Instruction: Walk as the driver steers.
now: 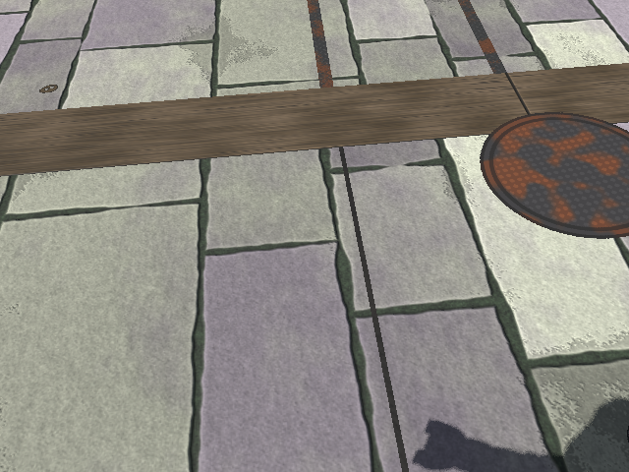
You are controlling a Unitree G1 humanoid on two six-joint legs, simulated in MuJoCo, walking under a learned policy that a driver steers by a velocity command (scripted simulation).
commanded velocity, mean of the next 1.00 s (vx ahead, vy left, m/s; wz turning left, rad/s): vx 0.07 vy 0.00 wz -0.01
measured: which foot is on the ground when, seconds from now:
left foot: down 0.00-0.90, up 0.92-1.00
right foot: down 0.00-1.00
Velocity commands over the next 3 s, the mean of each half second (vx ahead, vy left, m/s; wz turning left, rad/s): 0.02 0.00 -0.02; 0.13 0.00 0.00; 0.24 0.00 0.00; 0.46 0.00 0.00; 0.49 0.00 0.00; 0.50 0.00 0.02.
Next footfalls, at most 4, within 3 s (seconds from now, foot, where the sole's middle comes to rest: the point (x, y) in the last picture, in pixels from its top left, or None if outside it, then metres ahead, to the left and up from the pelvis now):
1.18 left None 0.13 0.11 -0.77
1.58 right None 0.32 -0.18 -0.77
2.12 left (312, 397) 0.68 0.04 -0.77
2.68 right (401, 285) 0.98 -0.20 -0.77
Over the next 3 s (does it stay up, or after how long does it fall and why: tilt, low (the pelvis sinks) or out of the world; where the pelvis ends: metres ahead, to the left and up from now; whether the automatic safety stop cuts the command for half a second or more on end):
stays up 0.97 -0.12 0.01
